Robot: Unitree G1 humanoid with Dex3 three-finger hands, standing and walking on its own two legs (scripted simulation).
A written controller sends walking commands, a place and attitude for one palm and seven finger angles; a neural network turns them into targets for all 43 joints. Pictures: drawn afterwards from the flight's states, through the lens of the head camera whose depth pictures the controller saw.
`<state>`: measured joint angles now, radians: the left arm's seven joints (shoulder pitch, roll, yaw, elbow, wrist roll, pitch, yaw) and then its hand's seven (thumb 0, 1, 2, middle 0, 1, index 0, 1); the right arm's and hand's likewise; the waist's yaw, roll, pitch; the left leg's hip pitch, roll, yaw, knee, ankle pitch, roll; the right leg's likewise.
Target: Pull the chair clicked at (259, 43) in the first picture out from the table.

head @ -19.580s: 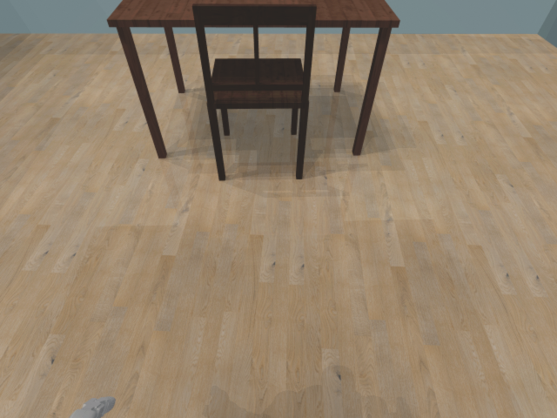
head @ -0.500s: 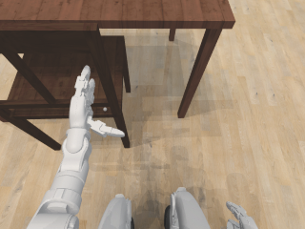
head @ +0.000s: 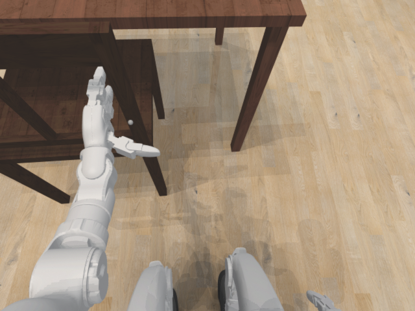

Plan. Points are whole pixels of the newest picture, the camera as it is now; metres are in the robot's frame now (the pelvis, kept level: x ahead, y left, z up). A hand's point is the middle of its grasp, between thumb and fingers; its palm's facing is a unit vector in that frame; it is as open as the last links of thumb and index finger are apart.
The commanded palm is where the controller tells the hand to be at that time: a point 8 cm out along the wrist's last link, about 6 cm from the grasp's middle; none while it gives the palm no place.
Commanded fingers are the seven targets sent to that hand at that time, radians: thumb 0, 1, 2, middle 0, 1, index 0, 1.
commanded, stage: push the fingers through the gap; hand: left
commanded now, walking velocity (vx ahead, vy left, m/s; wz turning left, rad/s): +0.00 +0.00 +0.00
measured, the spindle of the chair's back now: (22, 108) +0.52 +0.33 +0.01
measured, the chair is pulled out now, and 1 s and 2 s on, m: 0.00 0.00 0.02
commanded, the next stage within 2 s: hook a spindle and tug to test in 0.58 s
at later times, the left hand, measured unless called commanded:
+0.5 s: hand (131, 111) +0.49 +0.12 +0.02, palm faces +0.03 -1.00 -0.03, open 16.9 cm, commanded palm +0.46 +0.17 +0.02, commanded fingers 0.00 -0.50 0.30 -0.06 -0.08 -0.06 -0.08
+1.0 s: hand (132, 113) +0.49 +0.12 +0.02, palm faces +0.03 -1.00 -0.03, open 15.8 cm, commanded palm +0.46 +0.16 +0.02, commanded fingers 0.00 -0.39 0.35 -0.36 -1.01 -0.36 -1.01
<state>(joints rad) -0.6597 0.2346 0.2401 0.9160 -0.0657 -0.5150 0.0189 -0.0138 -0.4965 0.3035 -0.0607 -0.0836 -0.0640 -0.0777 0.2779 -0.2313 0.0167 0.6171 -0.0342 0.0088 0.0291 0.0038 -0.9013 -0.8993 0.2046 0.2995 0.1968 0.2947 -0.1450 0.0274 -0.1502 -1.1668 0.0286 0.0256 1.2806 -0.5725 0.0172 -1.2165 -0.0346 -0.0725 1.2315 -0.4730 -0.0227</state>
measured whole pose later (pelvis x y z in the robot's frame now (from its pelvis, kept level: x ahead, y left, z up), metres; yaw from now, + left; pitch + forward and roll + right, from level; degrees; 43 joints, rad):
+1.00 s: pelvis +0.00 +0.00 +0.00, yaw +0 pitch +27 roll -1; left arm -0.74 0.25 0.26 0.99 -0.04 -0.55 0.02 -0.01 -0.50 0.30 -0.20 -0.52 -0.20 -0.51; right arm 0.27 -0.23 0.01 0.61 -0.05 0.06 0.05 0.00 -0.90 -0.90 0.20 0.30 0.20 0.29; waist -0.16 0.03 -0.14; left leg -1.19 0.03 0.02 1.29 -0.58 0.02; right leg -1.24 -0.03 -0.07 1.24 -0.47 -0.02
